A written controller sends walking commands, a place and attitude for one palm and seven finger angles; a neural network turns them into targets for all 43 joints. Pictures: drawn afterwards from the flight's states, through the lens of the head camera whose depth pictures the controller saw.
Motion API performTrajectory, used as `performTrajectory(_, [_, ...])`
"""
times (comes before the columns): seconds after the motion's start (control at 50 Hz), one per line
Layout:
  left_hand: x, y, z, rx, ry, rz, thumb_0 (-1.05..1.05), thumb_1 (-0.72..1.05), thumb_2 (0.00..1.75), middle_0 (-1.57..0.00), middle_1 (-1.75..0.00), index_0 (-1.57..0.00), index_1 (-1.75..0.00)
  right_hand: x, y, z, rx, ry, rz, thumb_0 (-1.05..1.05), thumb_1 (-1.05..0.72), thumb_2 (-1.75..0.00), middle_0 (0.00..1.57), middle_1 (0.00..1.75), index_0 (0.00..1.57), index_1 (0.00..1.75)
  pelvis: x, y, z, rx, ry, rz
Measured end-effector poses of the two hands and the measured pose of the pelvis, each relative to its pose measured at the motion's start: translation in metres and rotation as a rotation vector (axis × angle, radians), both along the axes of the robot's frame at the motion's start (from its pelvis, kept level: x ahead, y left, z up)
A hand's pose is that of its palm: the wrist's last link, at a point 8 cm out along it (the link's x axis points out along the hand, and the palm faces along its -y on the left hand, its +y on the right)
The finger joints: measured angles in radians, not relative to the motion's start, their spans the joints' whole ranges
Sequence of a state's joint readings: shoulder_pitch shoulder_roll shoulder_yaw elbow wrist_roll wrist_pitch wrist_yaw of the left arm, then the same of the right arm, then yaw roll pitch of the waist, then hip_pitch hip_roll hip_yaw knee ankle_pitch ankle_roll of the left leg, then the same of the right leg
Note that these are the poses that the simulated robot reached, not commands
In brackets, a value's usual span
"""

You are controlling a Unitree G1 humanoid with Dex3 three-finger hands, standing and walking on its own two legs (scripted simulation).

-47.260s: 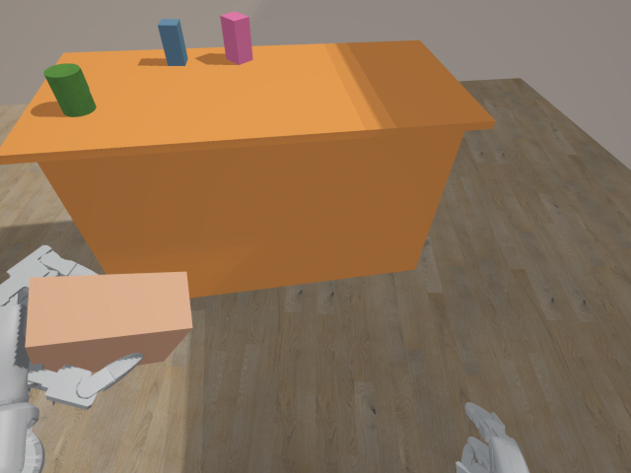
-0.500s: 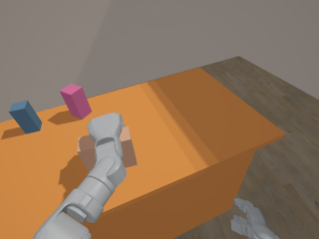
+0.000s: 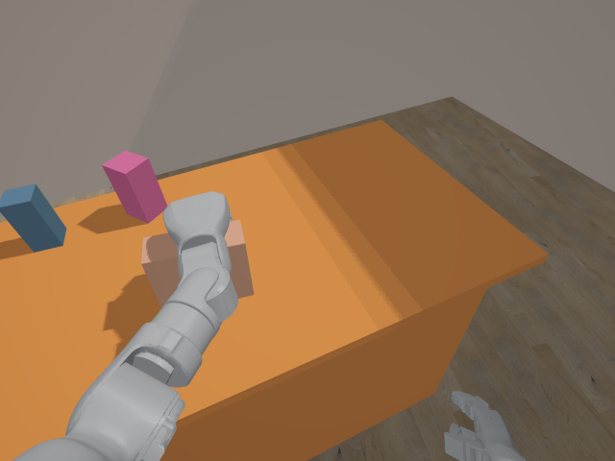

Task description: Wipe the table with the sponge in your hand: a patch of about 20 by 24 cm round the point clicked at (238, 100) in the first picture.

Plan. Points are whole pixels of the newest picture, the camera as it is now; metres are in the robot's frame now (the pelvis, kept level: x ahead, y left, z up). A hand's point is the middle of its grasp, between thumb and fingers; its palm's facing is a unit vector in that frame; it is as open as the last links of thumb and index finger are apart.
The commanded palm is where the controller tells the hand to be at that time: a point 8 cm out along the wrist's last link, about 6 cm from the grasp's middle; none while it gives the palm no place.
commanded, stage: wipe forward along the third lane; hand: left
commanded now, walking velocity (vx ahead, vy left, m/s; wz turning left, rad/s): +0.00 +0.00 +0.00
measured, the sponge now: (204, 276) +0.38 +0.20 +0.03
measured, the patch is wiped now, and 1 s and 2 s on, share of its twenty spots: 0.95 1.00 1.00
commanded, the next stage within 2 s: wipe back along the third lane in 0.64 s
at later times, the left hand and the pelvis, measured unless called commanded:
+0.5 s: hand (199, 224) +0.44 +0.21 +0.08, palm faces -0.04 -0.06 -1.00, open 9.8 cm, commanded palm +0.42 +0.21 +0.13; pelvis +0.01 +0.01 +0.00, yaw +0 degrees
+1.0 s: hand (191, 219) +0.45 +0.22 +0.08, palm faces +0.00 -0.05 -1.00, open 9.8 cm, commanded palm +0.41 +0.21 +0.12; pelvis +0.02 +0.03 +0.00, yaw -1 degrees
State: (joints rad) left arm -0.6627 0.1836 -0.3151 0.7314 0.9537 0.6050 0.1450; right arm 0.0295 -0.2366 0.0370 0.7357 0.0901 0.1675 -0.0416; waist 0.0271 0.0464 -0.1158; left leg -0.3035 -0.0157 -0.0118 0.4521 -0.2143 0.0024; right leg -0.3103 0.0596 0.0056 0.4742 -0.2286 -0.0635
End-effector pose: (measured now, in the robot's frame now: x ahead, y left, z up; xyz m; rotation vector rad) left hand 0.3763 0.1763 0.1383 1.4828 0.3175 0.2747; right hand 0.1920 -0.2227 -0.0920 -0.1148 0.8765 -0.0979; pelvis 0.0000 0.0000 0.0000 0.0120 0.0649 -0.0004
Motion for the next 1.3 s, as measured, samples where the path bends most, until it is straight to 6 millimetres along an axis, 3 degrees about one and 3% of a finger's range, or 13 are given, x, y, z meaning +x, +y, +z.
performTrajectory(0.4, [0.034, 0.018, -0.001, 0.019, 0.027, 0.003, 0.01, -0.54, 1.06, -0.78, -1.41, -0.83, -1.35, -0.032, -0.003, -0.017, -0.031, 0.115, -0.054, 0.01, -0.91, -0.9, 0.2, 0.3, 0.2, 0.3, 0.009, 0.012, 0.0, -0.01, 0.045, 0.002])
performTrajectory(0.74, [0.064, 0.046, -0.001, 0.014, 0.058, 0.041, 0.01, -0.54, 1.06, -0.77, -1.42, -0.82, -1.36, -0.066, -0.006, -0.025, -0.062, 0.196, -0.107, 0.01, -0.91, -0.9, 0.2, 0.3, 0.2, 0.3, 0.012, 0.021, -0.001, -0.02, 0.088, -0.002])
performTrajectory(0.9, [0.066, 0.042, -0.001, 0.062, 0.025, -0.018, 0.0, -0.54, 1.06, -0.77, -1.42, -0.82, -1.36, -0.076, -0.002, -0.03, -0.052, 0.227, -0.116, 0.01, -0.91, -0.9, 0.2, 0.3, 0.2, 0.3, 0.016, 0.028, -0.002, -0.024, 0.1, -0.008])
performTrajectory(1.04, [0.048, 0.043, -0.003, 0.01, -0.024, 0.017, 0.0, -0.51, 1.05, -0.74, -1.44, -0.79, -1.39, -0.055, 0.014, -0.028, -0.009, 0.193, -0.081, 0.01, -0.91, -0.9, 0.2, 0.3, 0.2, 0.3, 0.021, 0.033, -0.001, -0.026, 0.077, -0.005])
performTrajectory(1.3, [0.027, 0.025, -0.001, 0.008, -0.011, -0.004, 0.0, -0.5, 1.04, -0.74, -1.44, -0.77, -1.41, 0.028, 0.046, 0.002, 0.033, 0.003, 0.047, 0.01, -0.91, -0.9, 0.2, 0.3, 0.2, 0.3, 0.02, 0.035, -0.001, -0.023, 0.044, 0.018])
